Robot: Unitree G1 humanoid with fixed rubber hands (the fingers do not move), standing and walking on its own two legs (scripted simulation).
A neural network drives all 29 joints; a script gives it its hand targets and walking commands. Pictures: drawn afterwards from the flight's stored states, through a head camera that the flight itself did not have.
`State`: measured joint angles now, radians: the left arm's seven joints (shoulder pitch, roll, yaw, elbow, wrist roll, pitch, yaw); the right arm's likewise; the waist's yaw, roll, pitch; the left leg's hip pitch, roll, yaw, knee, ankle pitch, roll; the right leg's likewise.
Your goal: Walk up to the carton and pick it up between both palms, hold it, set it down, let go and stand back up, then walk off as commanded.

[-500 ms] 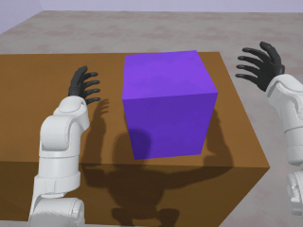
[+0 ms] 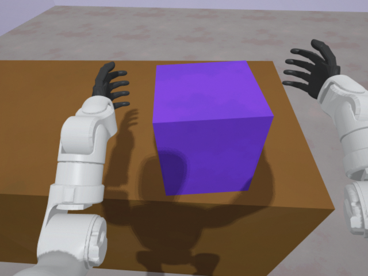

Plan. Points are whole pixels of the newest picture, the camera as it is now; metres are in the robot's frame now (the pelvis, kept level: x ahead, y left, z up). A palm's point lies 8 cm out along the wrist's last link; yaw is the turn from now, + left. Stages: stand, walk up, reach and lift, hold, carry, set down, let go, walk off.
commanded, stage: reach and lift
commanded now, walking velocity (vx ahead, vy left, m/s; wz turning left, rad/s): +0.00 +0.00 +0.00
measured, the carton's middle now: (204, 130) +0.44 -0.02 +0.10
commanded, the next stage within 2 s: none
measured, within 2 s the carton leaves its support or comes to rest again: neither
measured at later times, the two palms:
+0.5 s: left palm (122, 128) +0.41 +0.16 +0.14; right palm (294, 115) +0.43 -0.22 +0.15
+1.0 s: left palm (138, 131) +0.41 +0.13 +0.13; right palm (284, 118) +0.44 -0.20 +0.14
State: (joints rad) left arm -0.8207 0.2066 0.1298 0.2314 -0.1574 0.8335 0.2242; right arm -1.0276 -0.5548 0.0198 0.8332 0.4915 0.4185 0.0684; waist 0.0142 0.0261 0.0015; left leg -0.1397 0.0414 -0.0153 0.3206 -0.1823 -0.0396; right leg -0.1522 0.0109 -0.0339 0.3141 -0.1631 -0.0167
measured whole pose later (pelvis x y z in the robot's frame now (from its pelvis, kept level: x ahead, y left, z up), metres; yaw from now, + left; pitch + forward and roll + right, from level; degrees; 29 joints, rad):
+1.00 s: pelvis +0.00 +0.00 +0.00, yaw +0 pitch +3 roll +0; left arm -0.76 0.00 0.13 0.60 -0.07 0.39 0.24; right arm -0.89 -0.36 0.04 0.97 0.31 0.12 -0.01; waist 0.04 0.04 -0.01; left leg -0.19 0.05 -0.02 0.32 -0.18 -0.04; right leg -0.20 0.02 -0.03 0.32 -0.16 -0.02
